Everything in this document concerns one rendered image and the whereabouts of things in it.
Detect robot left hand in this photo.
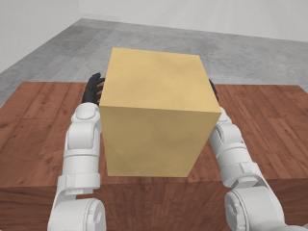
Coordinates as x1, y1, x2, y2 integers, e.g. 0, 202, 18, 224
81, 72, 106, 108

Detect left robot upper arm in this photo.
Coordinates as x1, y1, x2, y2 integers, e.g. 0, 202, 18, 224
48, 198, 107, 231

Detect carton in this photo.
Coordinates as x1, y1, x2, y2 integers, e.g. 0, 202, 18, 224
99, 47, 222, 177

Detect pedestal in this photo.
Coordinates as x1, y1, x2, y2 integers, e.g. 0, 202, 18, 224
0, 81, 308, 231

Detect robot right forearm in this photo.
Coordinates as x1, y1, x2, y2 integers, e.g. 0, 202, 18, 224
209, 107, 285, 221

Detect right robot upper arm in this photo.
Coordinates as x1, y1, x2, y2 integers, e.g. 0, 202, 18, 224
224, 186, 308, 231

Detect robot left forearm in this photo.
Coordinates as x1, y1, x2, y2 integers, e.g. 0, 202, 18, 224
47, 102, 102, 231

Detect robot right hand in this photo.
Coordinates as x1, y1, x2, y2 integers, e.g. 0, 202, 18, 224
209, 79, 218, 101

